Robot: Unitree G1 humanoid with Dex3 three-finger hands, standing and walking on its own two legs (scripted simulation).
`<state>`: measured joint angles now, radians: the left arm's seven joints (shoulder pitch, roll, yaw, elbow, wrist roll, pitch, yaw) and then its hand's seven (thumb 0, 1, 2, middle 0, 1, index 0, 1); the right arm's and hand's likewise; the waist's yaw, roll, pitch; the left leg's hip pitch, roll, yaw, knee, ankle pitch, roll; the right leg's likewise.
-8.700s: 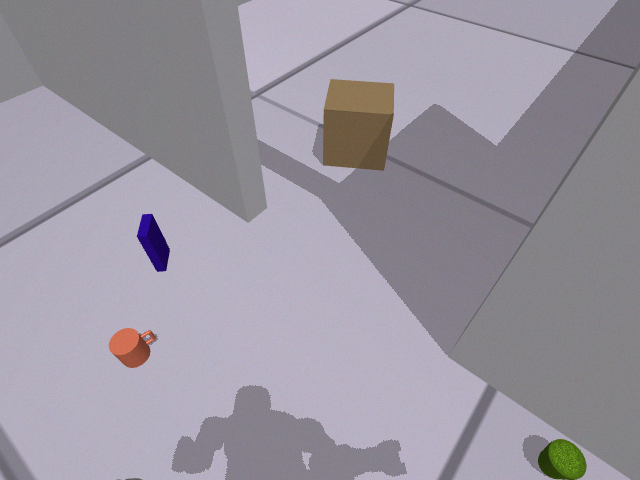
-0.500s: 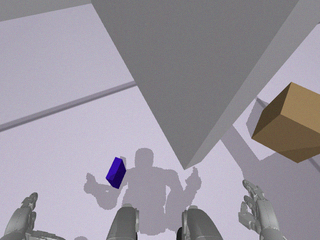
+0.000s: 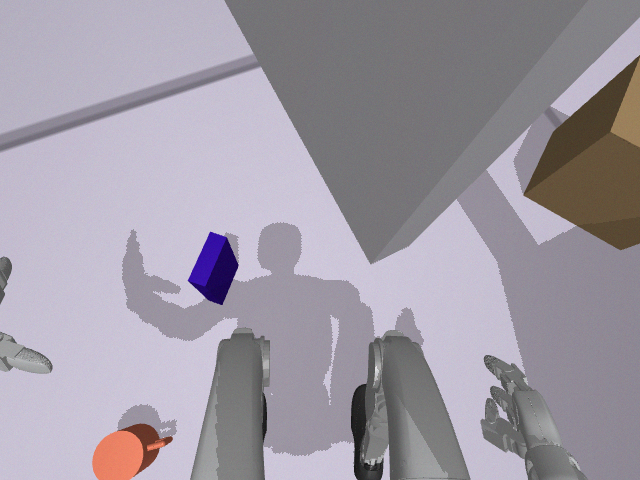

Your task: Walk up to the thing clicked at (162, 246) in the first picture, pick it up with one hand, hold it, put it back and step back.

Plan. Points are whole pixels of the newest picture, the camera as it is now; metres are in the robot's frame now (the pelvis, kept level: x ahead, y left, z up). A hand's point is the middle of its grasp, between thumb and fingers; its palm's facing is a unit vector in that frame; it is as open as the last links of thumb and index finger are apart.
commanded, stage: go down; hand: left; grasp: from the side
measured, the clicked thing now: (216, 272) +0.43 +0.22 -0.43
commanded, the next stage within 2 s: approach in 1.30 s
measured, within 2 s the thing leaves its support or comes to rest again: neither
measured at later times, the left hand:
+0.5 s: hand (28, 278) +0.33 +0.40 -0.10, palm faces +0.20 -0.97 -0.13, open 17.4 cm
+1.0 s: hand (34, 268) +0.35 +0.40 -0.12, palm faces +0.19 -0.98 -0.10, open 17.6 cm
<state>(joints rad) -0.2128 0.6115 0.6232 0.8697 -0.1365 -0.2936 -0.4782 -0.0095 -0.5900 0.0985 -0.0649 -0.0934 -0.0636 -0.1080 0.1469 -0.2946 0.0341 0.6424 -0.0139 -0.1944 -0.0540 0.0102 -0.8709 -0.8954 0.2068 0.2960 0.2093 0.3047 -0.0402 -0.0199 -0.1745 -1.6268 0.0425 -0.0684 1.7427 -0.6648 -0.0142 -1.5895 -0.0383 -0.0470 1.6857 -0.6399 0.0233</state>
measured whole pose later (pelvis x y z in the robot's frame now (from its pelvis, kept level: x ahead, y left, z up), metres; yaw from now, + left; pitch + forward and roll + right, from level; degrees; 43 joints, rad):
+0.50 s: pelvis -0.02 +0.00 -0.09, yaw -2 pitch +33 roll -6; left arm -0.45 0.79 0.77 1.02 -0.16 -0.34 -0.63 -0.01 -0.54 0.11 -0.05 -0.08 -0.04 -0.10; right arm 0.12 -0.34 0.08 0.67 -0.03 -0.18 -0.05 0.01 -0.90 -0.90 0.21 0.30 0.21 0.30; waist -0.06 -0.02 -0.15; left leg -1.93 0.04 -0.11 2.03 -0.69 -0.02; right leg -1.88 -0.03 -0.06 1.96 -0.66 0.02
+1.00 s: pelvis -0.03 +0.00 -0.12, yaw -3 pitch +33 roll -7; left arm -0.52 0.84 0.80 1.02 -0.17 -0.33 -0.67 -0.01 -0.59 0.11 -0.05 -0.08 -0.04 -0.10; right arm 0.12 -0.35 0.10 0.67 -0.03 -0.18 -0.04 0.01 -0.92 -0.91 0.21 0.30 0.21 0.30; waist -0.08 -0.03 -0.13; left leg -2.04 0.03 -0.12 2.15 -0.69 -0.01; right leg -1.98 -0.04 -0.06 2.06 -0.66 0.03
